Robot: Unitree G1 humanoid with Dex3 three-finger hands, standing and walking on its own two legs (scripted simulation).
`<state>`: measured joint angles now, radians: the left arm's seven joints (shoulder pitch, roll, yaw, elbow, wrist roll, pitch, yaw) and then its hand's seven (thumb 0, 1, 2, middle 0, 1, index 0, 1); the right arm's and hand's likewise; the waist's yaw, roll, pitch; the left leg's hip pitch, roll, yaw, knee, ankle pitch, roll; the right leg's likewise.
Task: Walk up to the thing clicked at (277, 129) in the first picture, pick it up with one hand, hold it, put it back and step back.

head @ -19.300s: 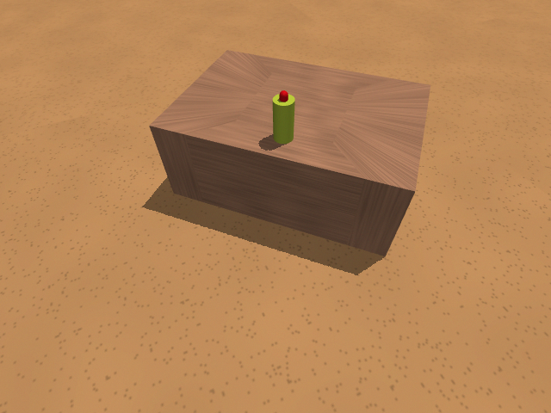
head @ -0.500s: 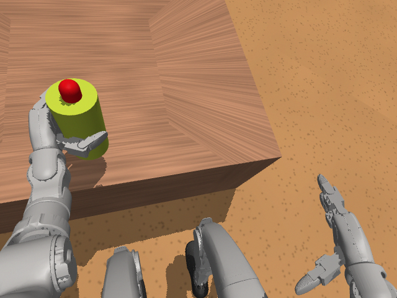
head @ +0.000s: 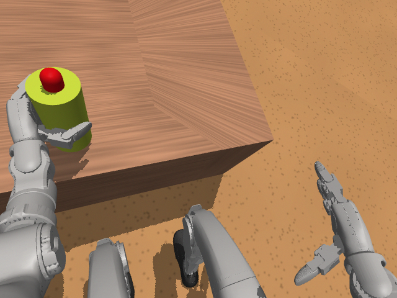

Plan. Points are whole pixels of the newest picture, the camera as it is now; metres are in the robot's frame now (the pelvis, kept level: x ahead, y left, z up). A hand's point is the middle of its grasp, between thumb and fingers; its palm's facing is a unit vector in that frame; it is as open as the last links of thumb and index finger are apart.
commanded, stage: lower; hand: left
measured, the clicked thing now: (62, 109) +0.51 +0.14 -0.05
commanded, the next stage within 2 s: loosen in 0.24 s
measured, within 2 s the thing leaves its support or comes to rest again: rests again in 0.92 s
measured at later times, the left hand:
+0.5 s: hand (63, 111) +0.52 +0.14 -0.08, palm faces +0.06 -1.00 -0.03, open 10.9 cm
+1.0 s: hand (59, 106) +0.52 +0.14 -0.06, palm faces +0.06 -1.00 -0.01, open 16.3 cm
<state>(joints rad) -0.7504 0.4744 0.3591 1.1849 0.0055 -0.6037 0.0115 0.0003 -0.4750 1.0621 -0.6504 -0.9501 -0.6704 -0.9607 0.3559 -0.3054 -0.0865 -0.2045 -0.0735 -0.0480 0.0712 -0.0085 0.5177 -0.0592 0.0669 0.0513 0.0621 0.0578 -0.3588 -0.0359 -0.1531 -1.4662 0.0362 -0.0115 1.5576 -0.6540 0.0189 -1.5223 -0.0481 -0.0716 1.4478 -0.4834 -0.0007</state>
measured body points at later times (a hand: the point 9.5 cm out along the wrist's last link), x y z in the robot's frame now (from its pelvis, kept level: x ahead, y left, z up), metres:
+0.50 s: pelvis -0.01 +0.00 -0.02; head +0.19 +0.07 +0.38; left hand +0.51 +0.19 -0.07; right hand +0.16 -0.28 +0.05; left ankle +0.02 +0.11 -0.56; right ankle +0.09 -0.13 -0.56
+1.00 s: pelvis -0.01 +0.00 -0.02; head +0.19 +0.07 +0.38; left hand +0.51 +0.20 -0.06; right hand +0.16 -0.27 +0.05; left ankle +0.02 +0.11 -0.56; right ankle +0.09 -0.13 -0.56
